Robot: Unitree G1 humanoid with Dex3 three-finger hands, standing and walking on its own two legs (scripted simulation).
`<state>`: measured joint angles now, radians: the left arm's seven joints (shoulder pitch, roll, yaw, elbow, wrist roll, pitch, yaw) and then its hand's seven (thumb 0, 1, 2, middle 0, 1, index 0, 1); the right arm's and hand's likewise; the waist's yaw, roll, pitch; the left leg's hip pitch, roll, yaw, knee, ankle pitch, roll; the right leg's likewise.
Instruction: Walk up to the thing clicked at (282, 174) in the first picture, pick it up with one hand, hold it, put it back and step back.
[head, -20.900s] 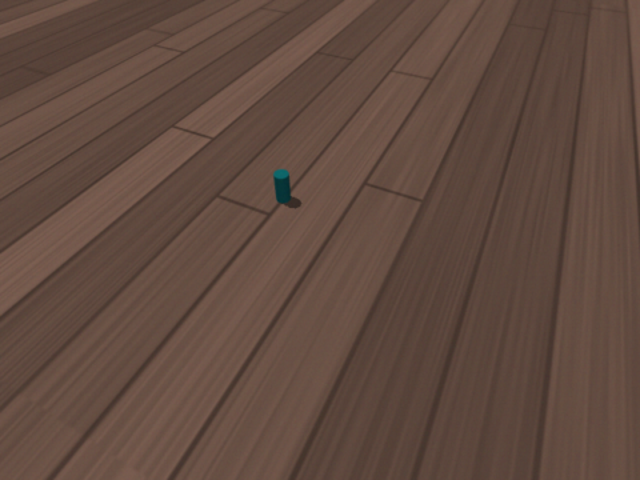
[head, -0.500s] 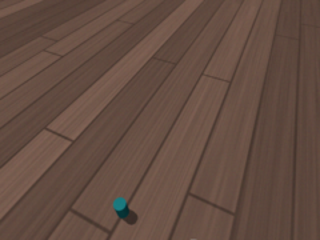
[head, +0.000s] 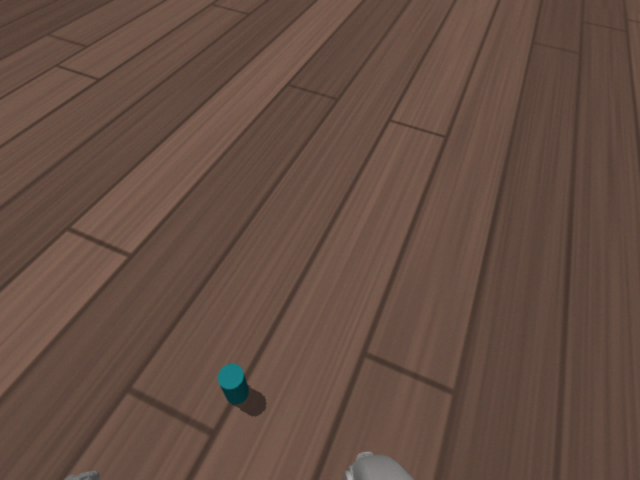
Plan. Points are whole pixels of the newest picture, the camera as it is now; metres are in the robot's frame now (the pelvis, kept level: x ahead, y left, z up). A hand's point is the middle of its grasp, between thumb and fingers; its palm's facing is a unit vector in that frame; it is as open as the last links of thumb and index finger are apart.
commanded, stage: walk up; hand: left
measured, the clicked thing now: (234, 384) +0.46 +0.21 -0.68
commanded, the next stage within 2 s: none
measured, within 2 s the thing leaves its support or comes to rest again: neither
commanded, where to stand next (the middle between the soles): +0.12 +0.01 m, yaw +0 degrees
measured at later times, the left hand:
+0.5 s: hand out of the picture +0.09 +0.28 -0.15, palm faces -0.05 -0.93 -0.37, open 7.4 cm
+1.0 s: hand out of the picture +0.06 +0.31 -0.14, palm faces -0.06 -0.91 -0.40, open 7.4 cm
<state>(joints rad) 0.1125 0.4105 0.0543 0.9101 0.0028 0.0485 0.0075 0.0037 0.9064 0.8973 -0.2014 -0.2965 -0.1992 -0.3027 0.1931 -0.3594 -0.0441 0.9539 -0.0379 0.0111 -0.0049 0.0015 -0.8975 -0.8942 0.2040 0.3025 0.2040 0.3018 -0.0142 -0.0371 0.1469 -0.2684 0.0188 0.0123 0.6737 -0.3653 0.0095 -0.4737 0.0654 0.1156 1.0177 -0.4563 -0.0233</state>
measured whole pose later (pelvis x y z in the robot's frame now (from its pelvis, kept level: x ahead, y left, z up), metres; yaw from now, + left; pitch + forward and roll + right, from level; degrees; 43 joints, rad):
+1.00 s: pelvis +0.05 +0.02 +0.00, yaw -3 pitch -3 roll +0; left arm 0.38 0.44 0.06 0.92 0.02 -0.01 -0.03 0.01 0.90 0.90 -0.20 -0.30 -0.20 -0.30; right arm 0.26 -0.44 -0.09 0.92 -0.03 -0.05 0.04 0.00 -0.90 -0.89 0.20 0.30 0.20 0.30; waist 0.03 -0.02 0.10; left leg -0.33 0.00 0.03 0.59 -0.19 0.01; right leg -0.15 -0.08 0.02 0.67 -0.44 0.00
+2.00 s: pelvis +0.07 -0.03 +0.02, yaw +0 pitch -2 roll +0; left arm 0.13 0.35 0.00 1.09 0.00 -0.02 -0.02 0.01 0.91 0.90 -0.20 -0.30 -0.20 -0.30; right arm 0.15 -0.37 0.01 1.08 -0.01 -0.01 0.02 0.00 -0.90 -0.89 0.20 0.30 0.20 0.30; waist 0.01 0.02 0.05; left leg -0.16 0.00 -0.02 0.47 -0.27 -0.01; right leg -0.25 -0.02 -0.04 0.45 -0.17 0.00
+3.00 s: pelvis +0.06 -0.01 +0.01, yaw +0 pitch -3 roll -1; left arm 0.40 0.39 0.06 0.92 0.02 0.00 -0.01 0.01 0.90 0.90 -0.20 -0.30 -0.20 -0.30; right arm 0.25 -0.42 -0.07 0.94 -0.02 0.00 0.01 0.00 -0.90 -0.89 0.20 0.30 0.20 0.30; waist 0.05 0.01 0.12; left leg -0.38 0.01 0.00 0.60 -0.15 0.01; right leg -0.06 0.01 -0.05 0.54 -0.42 -0.02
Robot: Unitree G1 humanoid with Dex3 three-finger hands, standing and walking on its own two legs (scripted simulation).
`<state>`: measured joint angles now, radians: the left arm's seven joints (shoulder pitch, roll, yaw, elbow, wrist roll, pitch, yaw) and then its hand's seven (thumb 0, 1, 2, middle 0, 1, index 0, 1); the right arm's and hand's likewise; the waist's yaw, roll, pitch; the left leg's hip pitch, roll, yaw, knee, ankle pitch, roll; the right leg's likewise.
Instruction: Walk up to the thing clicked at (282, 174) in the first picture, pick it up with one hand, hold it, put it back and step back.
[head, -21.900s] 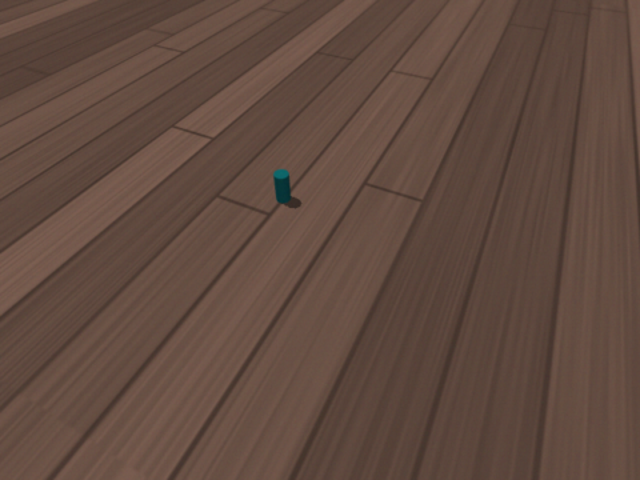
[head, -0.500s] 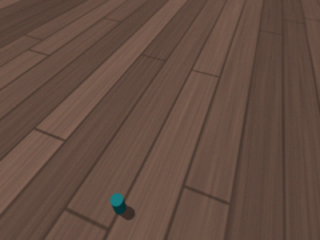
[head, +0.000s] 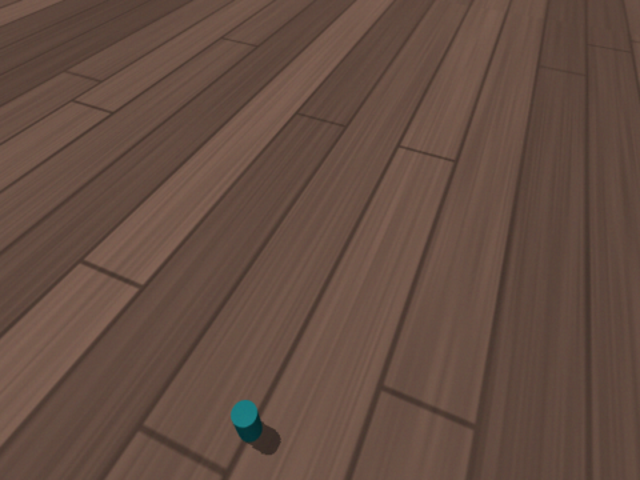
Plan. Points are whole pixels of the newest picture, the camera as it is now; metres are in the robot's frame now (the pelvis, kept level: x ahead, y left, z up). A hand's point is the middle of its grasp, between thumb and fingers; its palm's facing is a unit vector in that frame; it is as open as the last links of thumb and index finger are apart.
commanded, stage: walk up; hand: left
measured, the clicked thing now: (247, 421) +0.40 +0.20 -0.68
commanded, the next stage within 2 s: none
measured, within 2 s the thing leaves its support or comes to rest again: neither
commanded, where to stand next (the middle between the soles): +0.07 -0.01 m, yaw +3 degrees
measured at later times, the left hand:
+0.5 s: hand out of the picture +0.13 +0.22 -0.14, palm faces -0.05 -0.92 -0.40, open 7.4 cm
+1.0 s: hand out of the picture +0.08 +0.21 -0.13, palm faces +0.03 -0.93 -0.35, open 7.4 cm
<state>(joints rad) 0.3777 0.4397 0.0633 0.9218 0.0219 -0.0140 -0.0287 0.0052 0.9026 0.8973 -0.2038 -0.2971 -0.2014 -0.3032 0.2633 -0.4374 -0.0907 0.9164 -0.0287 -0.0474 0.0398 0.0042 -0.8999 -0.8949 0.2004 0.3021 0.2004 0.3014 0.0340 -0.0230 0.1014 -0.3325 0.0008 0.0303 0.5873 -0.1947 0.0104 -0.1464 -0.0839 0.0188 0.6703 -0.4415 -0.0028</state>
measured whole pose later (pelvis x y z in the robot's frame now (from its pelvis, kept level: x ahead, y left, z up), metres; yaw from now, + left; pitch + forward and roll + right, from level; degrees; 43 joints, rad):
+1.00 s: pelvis +0.02 -0.05 +0.02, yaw +2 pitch -2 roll +0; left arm 0.13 0.35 0.00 1.09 0.00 -0.02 -0.02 0.01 0.91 0.90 -0.20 -0.30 -0.20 -0.30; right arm 0.15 -0.37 0.01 1.08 -0.01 -0.01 0.02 0.00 -0.90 -0.89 0.20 0.30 0.20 0.30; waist 0.01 0.02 0.05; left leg -0.16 0.00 -0.02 0.47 -0.27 -0.01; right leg -0.25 -0.02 -0.04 0.45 -0.17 0.00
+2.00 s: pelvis +0.00 -0.04 +0.01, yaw +3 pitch -3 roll -1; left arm 0.40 0.39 0.06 0.92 0.02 0.00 -0.01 0.01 0.90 0.90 -0.20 -0.30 -0.20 -0.30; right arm 0.25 -0.42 -0.07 0.94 -0.02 0.00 0.01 0.00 -0.90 -0.89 0.20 0.30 0.20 0.30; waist 0.05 0.01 0.12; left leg -0.38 0.01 0.00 0.60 -0.15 0.01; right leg -0.06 0.01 -0.05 0.54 -0.42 -0.02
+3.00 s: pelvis +0.00 -0.02 +0.01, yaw +2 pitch -4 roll +0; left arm 0.22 0.42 0.04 0.89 -0.02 0.01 -0.01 0.01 0.91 0.90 -0.20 -0.30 -0.20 -0.30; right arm 0.33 -0.39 -0.03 0.89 -0.01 -0.02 -0.01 0.00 -0.90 -0.89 0.20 0.30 0.20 0.30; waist -0.02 -0.06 0.13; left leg -0.11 0.00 0.04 0.55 -0.36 0.02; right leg -0.50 -0.05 0.05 0.79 -0.25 -0.01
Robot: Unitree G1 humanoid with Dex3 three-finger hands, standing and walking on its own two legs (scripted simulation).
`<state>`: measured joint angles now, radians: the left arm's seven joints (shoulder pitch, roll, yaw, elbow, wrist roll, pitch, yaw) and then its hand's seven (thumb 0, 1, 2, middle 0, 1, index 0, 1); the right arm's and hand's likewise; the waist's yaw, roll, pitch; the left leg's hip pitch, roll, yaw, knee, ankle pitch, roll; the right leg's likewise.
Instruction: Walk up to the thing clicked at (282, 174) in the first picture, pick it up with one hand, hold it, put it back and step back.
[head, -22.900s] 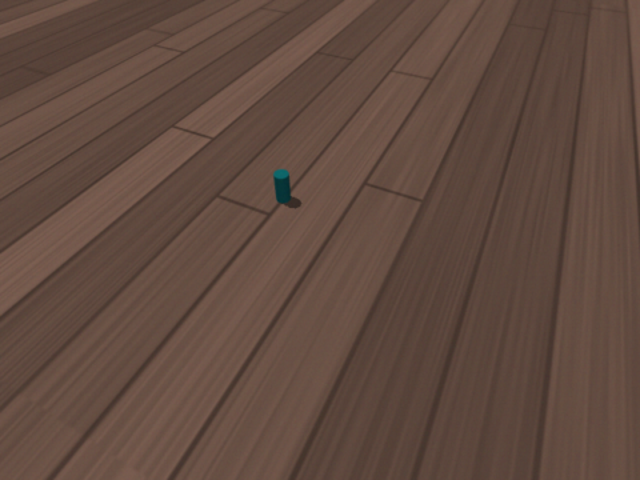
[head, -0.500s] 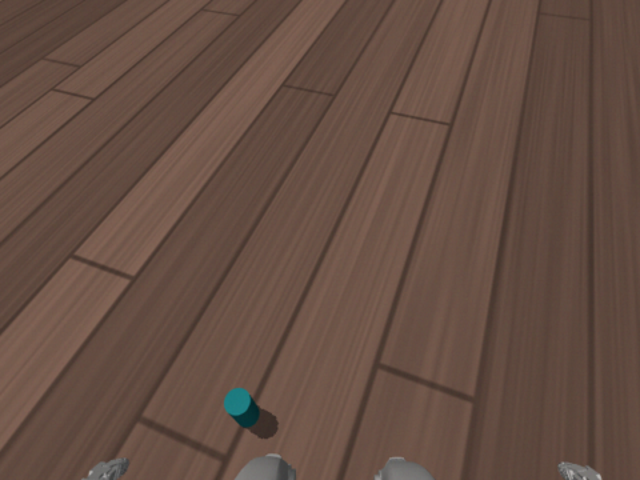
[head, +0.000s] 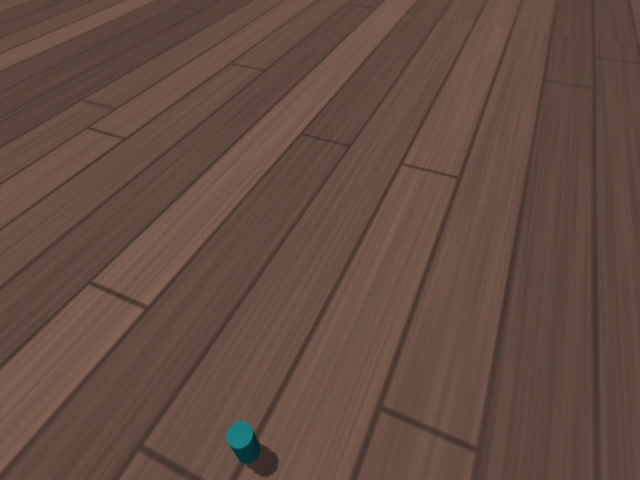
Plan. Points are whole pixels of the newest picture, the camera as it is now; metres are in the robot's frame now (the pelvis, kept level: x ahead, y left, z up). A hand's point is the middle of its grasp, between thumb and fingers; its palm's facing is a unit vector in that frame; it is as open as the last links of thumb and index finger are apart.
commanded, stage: walk up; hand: left
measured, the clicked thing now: (244, 442) +0.39 +0.24 -0.70
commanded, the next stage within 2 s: none
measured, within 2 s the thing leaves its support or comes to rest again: neither
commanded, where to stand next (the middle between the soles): +0.05 +0.03 m, yaw +1 degrees
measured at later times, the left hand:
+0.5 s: hand out of the picture +0.07 +0.30 -0.17, palm faces -0.01 -0.91 -0.42, open 7.4 cm
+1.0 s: hand out of the picture -0.05 +0.29 -0.16, palm faces +0.02 -0.92 -0.39, open 7.4 cm
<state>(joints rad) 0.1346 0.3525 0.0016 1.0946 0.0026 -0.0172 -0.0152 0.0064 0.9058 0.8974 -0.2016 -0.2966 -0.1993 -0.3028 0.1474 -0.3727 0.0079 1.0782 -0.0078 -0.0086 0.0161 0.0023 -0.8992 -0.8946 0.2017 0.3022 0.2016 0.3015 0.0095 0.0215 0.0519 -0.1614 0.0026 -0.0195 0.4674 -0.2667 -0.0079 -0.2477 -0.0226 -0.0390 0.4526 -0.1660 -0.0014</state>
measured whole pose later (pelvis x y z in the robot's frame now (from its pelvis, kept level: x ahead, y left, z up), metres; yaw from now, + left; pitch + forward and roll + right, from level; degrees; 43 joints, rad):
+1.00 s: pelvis -0.01 +0.01 -0.01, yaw +1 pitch -3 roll -1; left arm 0.40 0.39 0.06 0.92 0.02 0.00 -0.01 0.01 0.90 0.90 -0.20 -0.30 -0.20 -0.30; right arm 0.25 -0.42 -0.07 0.94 -0.02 0.00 0.01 0.00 -0.90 -0.89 0.20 0.30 0.20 0.30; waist 0.05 0.01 0.12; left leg -0.38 0.01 0.00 0.60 -0.15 0.01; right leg -0.06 0.01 -0.05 0.54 -0.42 -0.02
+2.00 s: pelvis -0.01 +0.03 -0.01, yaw +0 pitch -4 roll +0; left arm 0.22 0.42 0.04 0.89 -0.02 0.01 -0.01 0.01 0.91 0.90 -0.20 -0.30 -0.20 -0.30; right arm 0.33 -0.39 -0.03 0.89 -0.01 -0.02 -0.01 0.00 -0.90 -0.89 0.20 0.30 0.20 0.30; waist -0.02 -0.06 0.13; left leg -0.11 0.00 0.04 0.55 -0.36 0.02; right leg -0.50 -0.05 0.05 0.79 -0.25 -0.01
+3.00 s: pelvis -0.01 +0.01 +0.01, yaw +2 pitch -2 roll +0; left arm 0.10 0.34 -0.01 1.15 0.00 -0.03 0.00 0.00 0.91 0.90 -0.20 -0.30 -0.20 -0.30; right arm 0.08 -0.35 -0.01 1.12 -0.01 -0.01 0.01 0.00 -0.90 -0.89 0.20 0.30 0.20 0.30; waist 0.01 0.02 0.05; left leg -0.05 0.01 -0.03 0.34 -0.26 -0.02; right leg -0.22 -0.01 0.00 0.37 -0.11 0.00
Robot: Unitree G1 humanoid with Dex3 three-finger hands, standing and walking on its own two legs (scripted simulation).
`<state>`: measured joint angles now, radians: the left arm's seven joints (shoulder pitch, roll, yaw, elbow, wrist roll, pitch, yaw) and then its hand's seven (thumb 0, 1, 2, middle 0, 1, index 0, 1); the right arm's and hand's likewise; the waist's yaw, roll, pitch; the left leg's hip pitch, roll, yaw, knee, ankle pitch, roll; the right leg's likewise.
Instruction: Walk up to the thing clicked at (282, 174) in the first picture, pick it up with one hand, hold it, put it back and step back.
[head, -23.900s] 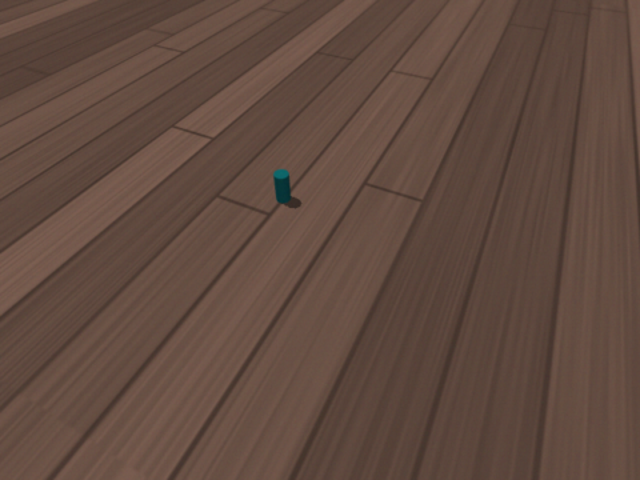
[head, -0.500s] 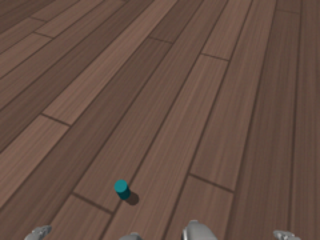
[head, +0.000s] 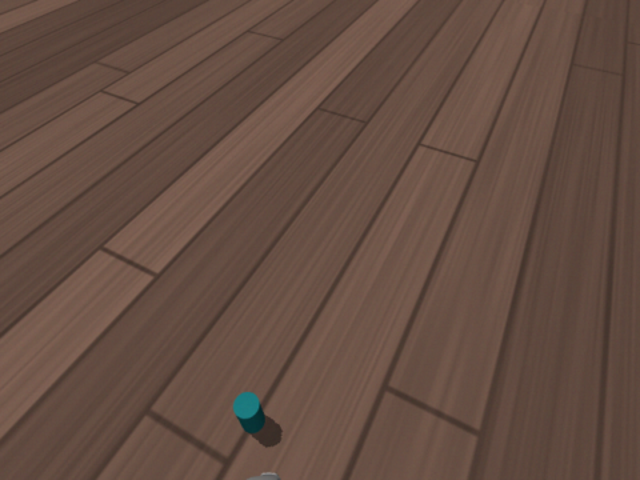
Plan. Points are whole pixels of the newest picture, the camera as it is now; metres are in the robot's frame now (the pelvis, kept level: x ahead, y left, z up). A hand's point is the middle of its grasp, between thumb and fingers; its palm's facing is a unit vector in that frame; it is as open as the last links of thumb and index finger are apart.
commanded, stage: walk up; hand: left
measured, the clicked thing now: (250, 413) +0.40 +0.22 -0.69
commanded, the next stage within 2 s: stand in 1.16 s
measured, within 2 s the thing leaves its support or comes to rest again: neither
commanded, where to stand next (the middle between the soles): +0.07 +0.02 m, yaw +0 degrees
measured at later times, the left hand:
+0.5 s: hand out of the picture +0.03 +0.27 -0.14, palm faces -0.07 -0.85 -0.52, open 7.4 cm
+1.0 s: hand out of the picture +0.09 +0.28 -0.15, palm faces -0.03 -0.94 -0.35, open 7.4 cm
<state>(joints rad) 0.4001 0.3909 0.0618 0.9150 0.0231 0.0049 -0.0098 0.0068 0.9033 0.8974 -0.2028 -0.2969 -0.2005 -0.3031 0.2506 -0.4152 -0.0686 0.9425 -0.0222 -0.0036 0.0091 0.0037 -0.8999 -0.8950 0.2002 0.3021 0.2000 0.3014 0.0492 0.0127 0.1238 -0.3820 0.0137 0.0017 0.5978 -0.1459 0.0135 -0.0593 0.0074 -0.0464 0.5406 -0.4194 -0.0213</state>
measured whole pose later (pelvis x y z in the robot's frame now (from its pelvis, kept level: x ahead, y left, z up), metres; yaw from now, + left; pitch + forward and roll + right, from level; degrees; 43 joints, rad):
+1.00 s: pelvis +0.00 +0.02 +0.00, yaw -1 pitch -4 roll +0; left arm 0.22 0.42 0.04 0.89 -0.02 0.01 -0.01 0.01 0.91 0.90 -0.20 -0.30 -0.20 -0.30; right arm 0.33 -0.39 -0.03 0.89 -0.01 -0.02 -0.01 0.00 -0.90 -0.89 0.20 0.30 0.20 0.30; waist -0.02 -0.06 0.13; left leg -0.11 0.00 0.04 0.55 -0.36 0.02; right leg -0.50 -0.05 0.05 0.79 -0.25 -0.01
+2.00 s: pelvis +0.01 +0.00 +0.02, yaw +2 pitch -2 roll +0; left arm 0.10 0.34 -0.01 1.15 0.00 -0.03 0.00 0.00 0.91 0.90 -0.20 -0.30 -0.20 -0.30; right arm 0.08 -0.35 -0.01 1.12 -0.01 -0.01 0.01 0.00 -0.90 -0.89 0.20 0.30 0.20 0.30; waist 0.01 0.02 0.05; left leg -0.05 0.01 -0.03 0.34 -0.26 -0.02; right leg -0.22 -0.01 0.00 0.37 -0.11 0.00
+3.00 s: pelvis -0.21 +0.02 +0.00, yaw -3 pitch -2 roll +1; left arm 0.17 0.36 0.05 0.84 0.04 0.06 0.01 0.01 0.91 0.90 -0.20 -0.30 -0.20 -0.30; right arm 0.10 -0.40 -0.05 0.87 0.00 0.06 -0.03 0.00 -0.90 -0.89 0.20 0.30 0.20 0.30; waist 0.02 0.01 0.17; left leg -0.46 -0.09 -0.09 1.09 -0.52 0.00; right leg -0.29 0.00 0.07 0.64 -0.31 -0.01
